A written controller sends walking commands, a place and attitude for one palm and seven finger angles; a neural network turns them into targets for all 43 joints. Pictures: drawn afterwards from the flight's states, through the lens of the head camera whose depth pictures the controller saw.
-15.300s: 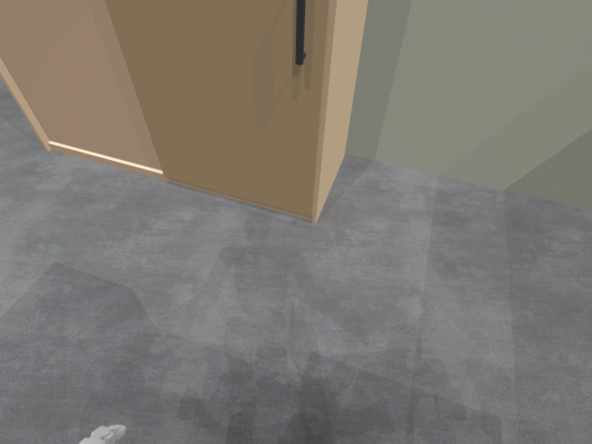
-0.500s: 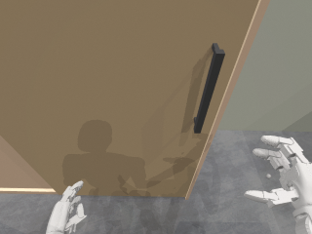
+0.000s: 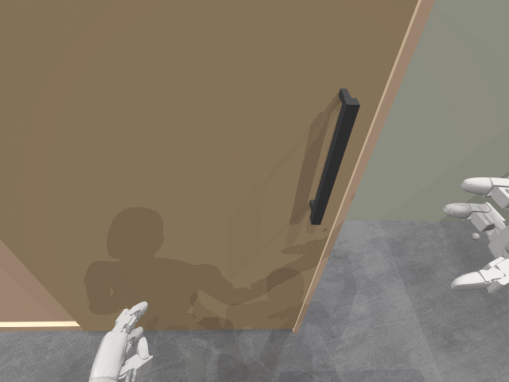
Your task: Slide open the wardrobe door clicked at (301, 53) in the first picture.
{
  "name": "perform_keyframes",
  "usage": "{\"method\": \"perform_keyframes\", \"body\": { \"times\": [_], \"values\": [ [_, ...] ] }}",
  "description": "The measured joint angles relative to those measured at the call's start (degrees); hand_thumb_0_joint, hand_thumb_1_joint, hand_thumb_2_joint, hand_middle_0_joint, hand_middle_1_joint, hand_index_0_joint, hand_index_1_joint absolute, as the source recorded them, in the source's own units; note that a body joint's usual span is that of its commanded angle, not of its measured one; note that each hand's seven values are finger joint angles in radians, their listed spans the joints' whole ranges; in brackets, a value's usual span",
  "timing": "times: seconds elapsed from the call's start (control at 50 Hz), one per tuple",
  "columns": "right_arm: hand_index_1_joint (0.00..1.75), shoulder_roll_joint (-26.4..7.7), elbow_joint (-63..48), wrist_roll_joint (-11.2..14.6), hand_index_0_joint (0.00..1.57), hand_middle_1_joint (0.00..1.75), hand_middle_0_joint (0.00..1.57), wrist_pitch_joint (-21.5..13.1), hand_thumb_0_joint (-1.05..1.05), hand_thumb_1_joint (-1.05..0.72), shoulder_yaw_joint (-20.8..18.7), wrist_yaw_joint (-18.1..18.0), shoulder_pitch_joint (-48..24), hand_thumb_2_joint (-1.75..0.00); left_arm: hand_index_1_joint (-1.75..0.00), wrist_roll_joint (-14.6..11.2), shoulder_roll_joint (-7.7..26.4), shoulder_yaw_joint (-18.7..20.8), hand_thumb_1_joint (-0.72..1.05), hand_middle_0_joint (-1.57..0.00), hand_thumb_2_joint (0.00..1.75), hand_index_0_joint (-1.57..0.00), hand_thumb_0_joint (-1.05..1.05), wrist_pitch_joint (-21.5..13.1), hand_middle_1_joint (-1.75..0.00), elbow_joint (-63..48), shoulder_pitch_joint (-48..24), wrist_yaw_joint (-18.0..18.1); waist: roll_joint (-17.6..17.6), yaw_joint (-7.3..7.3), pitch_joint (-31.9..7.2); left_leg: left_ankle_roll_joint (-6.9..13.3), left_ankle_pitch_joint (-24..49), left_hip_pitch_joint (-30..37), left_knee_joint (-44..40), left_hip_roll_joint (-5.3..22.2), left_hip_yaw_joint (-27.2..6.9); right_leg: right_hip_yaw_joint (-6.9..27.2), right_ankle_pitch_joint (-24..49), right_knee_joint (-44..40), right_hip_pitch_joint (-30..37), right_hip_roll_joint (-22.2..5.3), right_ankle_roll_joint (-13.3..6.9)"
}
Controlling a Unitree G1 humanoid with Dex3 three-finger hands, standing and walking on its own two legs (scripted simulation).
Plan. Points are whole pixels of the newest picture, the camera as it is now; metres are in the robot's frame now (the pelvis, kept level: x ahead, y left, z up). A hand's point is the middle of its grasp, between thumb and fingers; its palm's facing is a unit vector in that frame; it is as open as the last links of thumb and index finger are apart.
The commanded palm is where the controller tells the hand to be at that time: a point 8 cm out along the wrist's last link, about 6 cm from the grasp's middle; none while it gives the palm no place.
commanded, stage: raise the hand with hooked fingers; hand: right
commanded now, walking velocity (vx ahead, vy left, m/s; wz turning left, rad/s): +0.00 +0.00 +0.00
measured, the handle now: (328, 165) +0.45 -0.12 +0.13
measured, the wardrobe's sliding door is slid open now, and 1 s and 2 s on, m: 0.00 0.00 0.00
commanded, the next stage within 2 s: move the hooked fingers beside the handle in 0.46 s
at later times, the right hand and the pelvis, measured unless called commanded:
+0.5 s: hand (464, 235) +0.28 -0.27 +0.15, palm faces +0.08 +0.99 -0.08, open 14.0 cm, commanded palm +0.24 -0.31 +0.16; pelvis +0.00 +0.00 +0.00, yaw +1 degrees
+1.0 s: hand (434, 218) +0.31 -0.25 +0.15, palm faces +0.04 +1.00 -0.06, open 14.0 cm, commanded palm +0.28 -0.29 +0.15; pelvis +0.01 +0.00 +0.00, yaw +1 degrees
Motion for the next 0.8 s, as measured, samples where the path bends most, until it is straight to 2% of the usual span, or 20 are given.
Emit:
{"method": "perform_keyframes", "body": {
  "times": [0.1,0.2,0.36,0.62,0.8],
  "values": [
    [1.2,-0.82,2.42,0.34,0.3,1.2,0.3,1.2,-0.01,0.5,-0.61,0.93,-0.91,-0.3,-0.3,-0.37,1.0,0.77,0.9,-0.2,0.9,-0.21,0.02,0.52,-0.3,-0.38,0.35,-0.44,0.03,0.7,-0.19,0.1,0.13,-0.83,0.22,-0.14,-0.48,-0.49,0.17,-0.16,-0.46,-0.15,0.12],
    [1.2,0.93,-0.53,-0.09,0.3,1.2,0.3,1.21,-0.01,0.5,-0.2,-0.03,1.32,-0.3,-0.3,-0.27,1.4,1.63,0.9,-0.2,0.9,-0.2,0.02,0.44,-0.3,-0.89,0.7,-0.51,0.13,0.98,-0.06,0.1,0.06,-0.94,0.41,-0.28,-0.98,-0.97,0.05,-0.24,-0.25,-0.27,0.09],
    [1.2,1.56,-1.01,-0.9,0.3,1.2,0.3,0.74,-0.01,0.5,-0.27,-1.76,1.32,-0.3,-0.3,-0.25,0.61,1.43,0.9,-0.2,0.9,-0.2,0.02,0.0,-0.3,-0.64,0.49,0.03,0.19,0.68,0.34,0.19,0.12,-0.11,-0.03,-0.31,-0.9,-0.87,0.23,-0.84,0.61,-0.27,0.19],
    [1.2,1.18,-0.14,-0.5,0.3,1.2,0.3,0.93,-0.01,0.5,0.1,-0.53,0.82,-0.3,-0.3,-0.13,-0.02,0.65,0.9,-0.2,0.9,-0.21,0.02,-0.16,-0.3,-0.53,-0.28,0.06,-0.39,0.22,-0.03,0.15,-0.09,-0.36,0.0,-0.09,-0.56,-0.5,0.26,-0.95,0.27,-0.05,0.18],
    [1.2,2.17,2.53,-1.98,0.3,1.2,0.3,0.81,-0.01,0.5,2.72,-1.85,-3.36,-0.3,-0.3,-0.22,0.37,0.9,0.9,-0.2,0.9,-0.21,0.02,0.14,-0.3,-0.09,-0.53,0.64,-0.19,0.37,0.42,0.11,-0.25,-0.71,0.22,0.16,-0.24,-0.16,0.27,-0.8,-0.19,0.19,0.14]
  ]
}}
